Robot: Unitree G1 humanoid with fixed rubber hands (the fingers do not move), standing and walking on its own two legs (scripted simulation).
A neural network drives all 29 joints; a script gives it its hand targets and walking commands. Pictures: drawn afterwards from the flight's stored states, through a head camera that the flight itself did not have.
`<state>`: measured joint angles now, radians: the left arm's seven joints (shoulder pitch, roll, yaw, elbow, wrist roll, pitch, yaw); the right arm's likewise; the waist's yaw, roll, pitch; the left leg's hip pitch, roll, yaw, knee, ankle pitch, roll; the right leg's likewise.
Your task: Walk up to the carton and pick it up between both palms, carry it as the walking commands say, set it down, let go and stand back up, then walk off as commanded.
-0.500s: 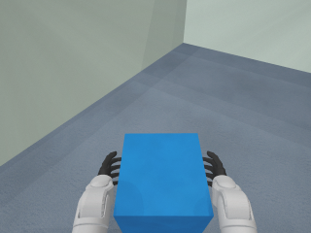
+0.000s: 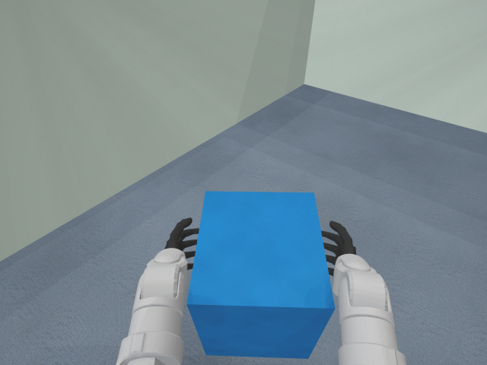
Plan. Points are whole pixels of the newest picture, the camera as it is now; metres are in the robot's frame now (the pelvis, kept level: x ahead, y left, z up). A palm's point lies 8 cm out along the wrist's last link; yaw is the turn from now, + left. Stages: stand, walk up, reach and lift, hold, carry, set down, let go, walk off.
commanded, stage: set down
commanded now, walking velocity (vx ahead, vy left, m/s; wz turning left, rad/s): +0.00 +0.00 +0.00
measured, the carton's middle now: (258, 276) +0.32 -0.04 -0.02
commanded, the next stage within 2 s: none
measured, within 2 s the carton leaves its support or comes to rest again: neither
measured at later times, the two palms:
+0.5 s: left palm (175, 272) +0.34 +0.12 -0.02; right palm (324, 273) +0.32 -0.17 -0.01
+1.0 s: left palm (186, 287) +0.36 +0.11 -0.11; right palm (319, 292) +0.33 -0.17 -0.11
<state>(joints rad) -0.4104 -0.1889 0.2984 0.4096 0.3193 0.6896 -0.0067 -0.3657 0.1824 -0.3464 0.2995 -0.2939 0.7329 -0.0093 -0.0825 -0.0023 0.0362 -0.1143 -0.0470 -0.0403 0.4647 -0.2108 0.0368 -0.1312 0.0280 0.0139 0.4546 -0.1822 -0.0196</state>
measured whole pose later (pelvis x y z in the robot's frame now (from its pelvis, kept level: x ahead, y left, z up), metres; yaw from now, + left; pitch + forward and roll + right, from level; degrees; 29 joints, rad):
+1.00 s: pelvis -0.01 +0.01 -0.05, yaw +0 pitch +20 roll +0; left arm -0.54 -0.16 0.35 0.61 0.29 0.20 0.04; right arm -0.49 0.18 -0.48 0.51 -0.31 0.20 0.01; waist -0.07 0.02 -0.01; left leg -0.90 -0.06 -0.03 0.85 -0.30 0.04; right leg -0.91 0.02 0.02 0.83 -0.27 0.00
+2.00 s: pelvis -0.04 +0.01 -0.20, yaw -1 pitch +39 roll -1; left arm -0.90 -0.05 0.37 0.75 0.20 0.24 0.08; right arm -0.81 0.08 -0.51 0.60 -0.22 0.26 -0.04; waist -0.07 0.03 -0.15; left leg -1.70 -0.07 0.01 1.53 -0.51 0.04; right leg -1.72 0.04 0.01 1.50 -0.47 0.01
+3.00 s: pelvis -0.06 +0.01 -0.33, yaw -1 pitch +45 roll -1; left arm -1.28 0.09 0.33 0.86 0.17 0.28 0.09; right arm -1.14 -0.01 -0.55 0.65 -0.17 0.30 -0.07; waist -0.08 0.03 0.03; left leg -2.18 -0.08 0.01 1.95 -0.56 0.03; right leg -2.19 0.03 -0.01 1.92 -0.52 0.01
